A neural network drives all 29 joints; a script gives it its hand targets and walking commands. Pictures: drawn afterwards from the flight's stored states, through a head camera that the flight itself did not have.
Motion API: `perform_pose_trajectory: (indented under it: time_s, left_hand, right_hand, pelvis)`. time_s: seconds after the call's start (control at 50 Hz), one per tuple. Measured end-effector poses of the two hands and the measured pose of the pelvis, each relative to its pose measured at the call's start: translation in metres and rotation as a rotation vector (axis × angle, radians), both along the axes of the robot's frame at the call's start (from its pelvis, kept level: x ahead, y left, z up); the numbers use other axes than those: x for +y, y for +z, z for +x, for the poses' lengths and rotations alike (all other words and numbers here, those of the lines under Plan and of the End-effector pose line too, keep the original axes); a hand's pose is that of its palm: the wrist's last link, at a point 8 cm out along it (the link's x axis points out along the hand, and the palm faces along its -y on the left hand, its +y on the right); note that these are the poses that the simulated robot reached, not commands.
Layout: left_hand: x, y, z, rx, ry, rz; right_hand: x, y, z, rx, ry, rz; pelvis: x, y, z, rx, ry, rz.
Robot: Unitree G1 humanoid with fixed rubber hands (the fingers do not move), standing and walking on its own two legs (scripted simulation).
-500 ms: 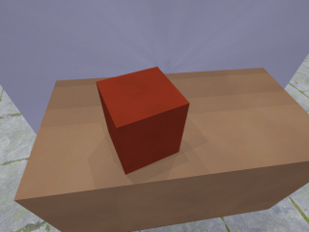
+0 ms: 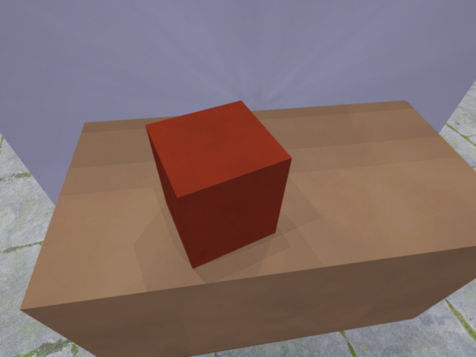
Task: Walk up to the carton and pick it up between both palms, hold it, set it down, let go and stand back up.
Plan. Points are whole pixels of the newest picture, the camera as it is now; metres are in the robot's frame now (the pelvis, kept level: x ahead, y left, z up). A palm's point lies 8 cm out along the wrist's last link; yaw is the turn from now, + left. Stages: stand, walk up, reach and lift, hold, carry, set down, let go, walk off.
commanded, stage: stand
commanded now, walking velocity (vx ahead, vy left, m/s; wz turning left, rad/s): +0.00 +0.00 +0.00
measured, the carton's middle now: (217, 184) +0.46 +0.06 +0.00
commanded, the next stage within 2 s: none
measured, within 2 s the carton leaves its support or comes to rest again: neither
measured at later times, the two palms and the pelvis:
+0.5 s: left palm out of the picture +0.00 +0.23 -0.14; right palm out of the picture -0.01 -0.24 -0.14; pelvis +0.01 +0.00 +0.00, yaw +0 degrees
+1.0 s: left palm out of the picture +0.01 +0.22 -0.14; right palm out of the picture +0.00 -0.24 -0.14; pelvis +0.01 -0.01 +0.00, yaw +0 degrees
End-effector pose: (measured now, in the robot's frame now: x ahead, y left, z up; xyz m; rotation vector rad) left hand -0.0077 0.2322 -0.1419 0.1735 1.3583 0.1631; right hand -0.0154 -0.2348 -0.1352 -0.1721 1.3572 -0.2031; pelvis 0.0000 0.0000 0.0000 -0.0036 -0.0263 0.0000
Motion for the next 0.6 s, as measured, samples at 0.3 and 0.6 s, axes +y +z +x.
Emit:
perform_pose_trajectory:
  time_s: [0.3,0.6]
  left_hand:
    - [-0.003,0.0,0.01,-0.011,-0.001,-0.001]
    - [-0.007,0.0,0.012,0.004,0.006,-0.004]
  right_hand:
    - [0.0,-0.001,0.008,-0.003,0.001,0.003]
    - [-0.001,-0.001,0.011,0.013,0.003,0.005]
  pelvis:
    - [-0.002,0.0,0.007,0.0,-0.002,0.001]
    - [-0.004,0.001,0.012,0.008,0.002,0.002]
